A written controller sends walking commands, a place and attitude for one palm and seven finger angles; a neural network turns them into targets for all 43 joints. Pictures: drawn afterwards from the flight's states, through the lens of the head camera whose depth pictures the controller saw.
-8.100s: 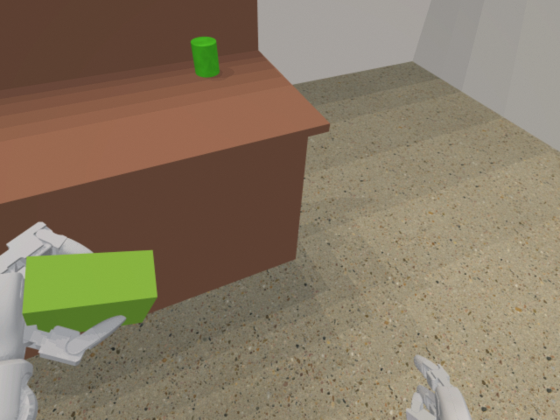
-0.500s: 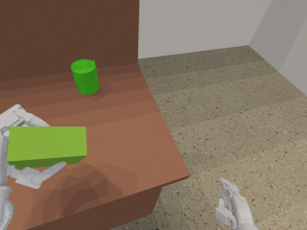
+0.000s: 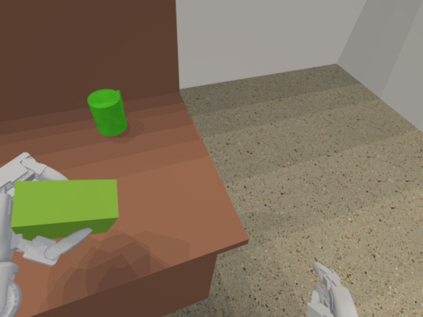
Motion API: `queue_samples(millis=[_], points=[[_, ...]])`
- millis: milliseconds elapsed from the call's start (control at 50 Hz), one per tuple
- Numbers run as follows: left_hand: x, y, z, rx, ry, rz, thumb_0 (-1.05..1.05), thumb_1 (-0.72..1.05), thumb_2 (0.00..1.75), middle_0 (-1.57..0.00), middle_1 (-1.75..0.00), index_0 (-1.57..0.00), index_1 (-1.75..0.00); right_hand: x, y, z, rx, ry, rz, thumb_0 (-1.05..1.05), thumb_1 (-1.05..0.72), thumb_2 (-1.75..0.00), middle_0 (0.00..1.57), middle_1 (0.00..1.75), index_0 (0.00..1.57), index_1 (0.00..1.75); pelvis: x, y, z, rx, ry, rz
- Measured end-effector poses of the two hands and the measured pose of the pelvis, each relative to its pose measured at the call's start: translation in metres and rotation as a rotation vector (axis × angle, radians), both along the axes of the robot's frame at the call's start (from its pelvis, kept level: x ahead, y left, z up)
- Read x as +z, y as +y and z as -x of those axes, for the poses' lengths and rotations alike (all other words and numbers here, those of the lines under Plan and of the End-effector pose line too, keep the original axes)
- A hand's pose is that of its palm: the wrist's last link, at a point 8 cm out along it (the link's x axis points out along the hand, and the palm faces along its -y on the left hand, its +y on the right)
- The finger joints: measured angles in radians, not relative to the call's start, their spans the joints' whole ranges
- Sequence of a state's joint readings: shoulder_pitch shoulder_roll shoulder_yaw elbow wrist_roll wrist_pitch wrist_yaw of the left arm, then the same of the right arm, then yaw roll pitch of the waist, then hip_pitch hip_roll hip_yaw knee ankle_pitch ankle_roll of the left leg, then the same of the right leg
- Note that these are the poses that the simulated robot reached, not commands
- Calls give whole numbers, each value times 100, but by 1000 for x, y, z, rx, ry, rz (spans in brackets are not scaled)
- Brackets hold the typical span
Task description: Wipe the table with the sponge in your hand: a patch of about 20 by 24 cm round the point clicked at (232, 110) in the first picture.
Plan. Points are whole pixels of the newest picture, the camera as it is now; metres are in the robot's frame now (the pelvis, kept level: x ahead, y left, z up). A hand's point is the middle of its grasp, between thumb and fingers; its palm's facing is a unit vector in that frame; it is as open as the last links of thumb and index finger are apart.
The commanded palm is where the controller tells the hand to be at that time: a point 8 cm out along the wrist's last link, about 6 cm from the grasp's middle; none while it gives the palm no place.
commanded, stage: shuffle to correct the standing spot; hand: left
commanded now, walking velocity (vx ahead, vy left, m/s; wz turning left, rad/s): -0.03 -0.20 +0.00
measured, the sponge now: (82, 209) +0.23 +0.21 +0.14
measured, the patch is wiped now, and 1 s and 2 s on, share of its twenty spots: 0.00 0.00 0.00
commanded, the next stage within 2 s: come to a stop and stand still in 0.86 s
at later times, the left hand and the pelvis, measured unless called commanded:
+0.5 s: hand (89, 210) +0.22 +0.19 +0.16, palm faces +0.33 -0.87 -0.38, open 9.8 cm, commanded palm +0.16 +0.23 +0.17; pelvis +0.00 -0.05 +0.00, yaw -1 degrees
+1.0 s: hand (105, 218) +0.21 +0.17 +0.16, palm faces +0.30 -0.84 -0.45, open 9.8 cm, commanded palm +0.15 +0.21 +0.17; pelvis -0.01 -0.07 -0.01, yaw +0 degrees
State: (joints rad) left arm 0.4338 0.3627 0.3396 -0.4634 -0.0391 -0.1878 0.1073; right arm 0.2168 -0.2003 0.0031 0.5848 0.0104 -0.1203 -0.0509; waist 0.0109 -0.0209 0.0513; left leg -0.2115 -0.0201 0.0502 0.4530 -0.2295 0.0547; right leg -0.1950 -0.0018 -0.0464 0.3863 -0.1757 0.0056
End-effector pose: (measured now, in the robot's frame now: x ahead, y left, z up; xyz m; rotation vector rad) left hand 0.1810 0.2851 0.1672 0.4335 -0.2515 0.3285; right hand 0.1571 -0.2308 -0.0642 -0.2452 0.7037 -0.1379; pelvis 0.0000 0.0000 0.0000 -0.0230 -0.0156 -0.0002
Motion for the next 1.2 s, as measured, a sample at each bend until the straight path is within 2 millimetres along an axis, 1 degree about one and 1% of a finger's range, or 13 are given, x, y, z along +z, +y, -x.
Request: queue_samples(millis=[140,320,420,620,760,880,1000,1020,1060,1100,1120,1160,1200], points=[[1,-5,-3,5,-10,2,1,-45,100,-79,-134,-77,-134,1,-6,-2,-3,-4,-14,1,-90,-90,20,30,20,30,0,-9,1,-7,0,-6],[0,-28,-4,-23,2,10,1,-45,100,-79,-134,-77,-134,1,-17,-7,6,-18,-38,1,-90,-90,20,30,21,30,-2,-26,3,-13,5,-6],[1,-40,-4,-28,10,0,1,-45,100,-79,-134,-77,-134,-2,-30,-7,3,-13,-35,1,-90,-90,20,30,21,30,-3,-38,3,-14,11,-6],[3,-65,-6,-43,25,-8,1,-45,100,-79,-134,-77,-134,-6,-65,-3,-34,2,-12,1,-90,-90,20,30,21,30,-6,-58,0,-12,23,-8],[3,-73,-7,-50,33,-16,1,-45,101,-79,-134,-77,-134,-8,-81,2,-63,17,4,1,-90,-90,20,30,20,30,-7,-65,-3,-6,28,-9],[7,-74,-4,-52,32,-41,1,-45,101,-79,-134,-77,-134,-9,-81,3,-63,18,4,1,-90,-90,20,30,20,30,-7,-68,-1,-5,27,-12],[13,-77,7,-63,14,-90,1,-45,101,-79,-134,-77,-134,-12,-74,3,-32,1,-16,1,-90,-90,20,30,20,30,-9,-71,12,-6,28,-13],[19,-77,6,-82,-4,-130,1,-45,101,-79,-134,-77,-134,-13,-70,5,-10,1,-4,1,-90,-90,20,30,20,30,-9,-72,16,5,14,-12],[39,-68,3,-89,-88,-224,1,-46,101,-79,-134,-77,-134,-17,-62,9,58,2,-10,1,-90,-90,19,30,20,30,-11,-76,22,17,15,-13],[52,-55,2,-32,-142,-237,1,-45,101,-79,-134,-77,-134,-21,-57,13,108,7,-32,1,-90,-90,20,30,20,30,-12,-78,26,11,21,-17],[54,-49,4,-3,-151,-223,1,-45,101,-79,-134,-77,-134,-23,-56,15,118,5,-46,1,-90,-90,20,30,20,30,-12,-78,28,5,23,-17],[49,-45,9,37,-137,-175,1,-45,101,-79,-134,-77,-134,-24,-56,21,114,-6,-75,1,-90,-90,20,30,21,30,-11,-75,28,-6,24,-17],[34,-48,18,46,-90,-120,1,-45,101,-79,-134,-77,-134,-24,-58,28,97,-9,-87,1,-90,-90,20,30,21,30,-10,-71,28,-19,22,-17]])
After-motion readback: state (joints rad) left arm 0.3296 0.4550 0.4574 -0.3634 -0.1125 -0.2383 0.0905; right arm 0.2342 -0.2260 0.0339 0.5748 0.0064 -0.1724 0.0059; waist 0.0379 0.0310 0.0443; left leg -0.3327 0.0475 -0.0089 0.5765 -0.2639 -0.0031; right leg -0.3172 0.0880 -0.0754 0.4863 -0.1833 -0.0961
